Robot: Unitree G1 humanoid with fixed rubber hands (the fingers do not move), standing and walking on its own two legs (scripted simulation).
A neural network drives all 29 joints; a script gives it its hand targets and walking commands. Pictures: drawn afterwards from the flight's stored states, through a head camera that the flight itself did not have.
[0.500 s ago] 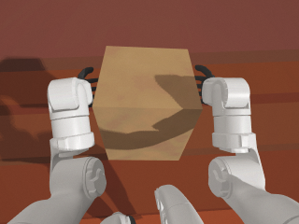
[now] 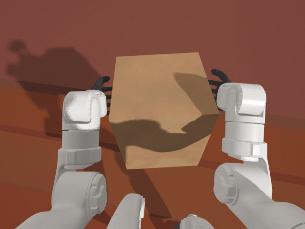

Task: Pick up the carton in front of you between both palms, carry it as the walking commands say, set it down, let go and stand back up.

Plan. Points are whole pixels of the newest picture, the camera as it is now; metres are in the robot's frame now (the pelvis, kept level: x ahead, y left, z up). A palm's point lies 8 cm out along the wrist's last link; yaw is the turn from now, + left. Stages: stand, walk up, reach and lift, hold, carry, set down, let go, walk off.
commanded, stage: carry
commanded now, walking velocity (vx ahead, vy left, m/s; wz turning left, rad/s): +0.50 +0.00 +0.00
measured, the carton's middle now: (160, 115) +0.38 +0.02 +0.06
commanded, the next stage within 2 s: none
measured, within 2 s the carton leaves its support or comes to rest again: neither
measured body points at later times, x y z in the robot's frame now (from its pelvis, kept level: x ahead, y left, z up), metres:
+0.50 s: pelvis +0.30 +0.11 +0.08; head +0.32 +0.12 +0.53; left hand +0.69 +0.22 +0.20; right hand +0.66 -0.08 +0.21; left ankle +0.42 +0.17 -0.60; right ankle +0.19 -0.04 -0.46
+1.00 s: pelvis +0.59 +0.08 +0.15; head +0.57 +0.11 +0.59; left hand +0.96 +0.25 +0.32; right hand +0.97 -0.05 +0.32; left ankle +0.41 +0.17 -0.58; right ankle +0.69 +0.00 -0.47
